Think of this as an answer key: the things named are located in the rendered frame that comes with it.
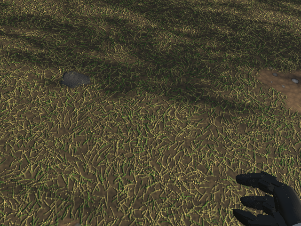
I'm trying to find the robot right hand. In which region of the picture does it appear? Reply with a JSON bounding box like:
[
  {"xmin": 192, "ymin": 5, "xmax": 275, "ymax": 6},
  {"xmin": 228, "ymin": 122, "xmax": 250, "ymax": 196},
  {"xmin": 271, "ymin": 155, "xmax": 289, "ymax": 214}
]
[{"xmin": 232, "ymin": 171, "xmax": 301, "ymax": 226}]

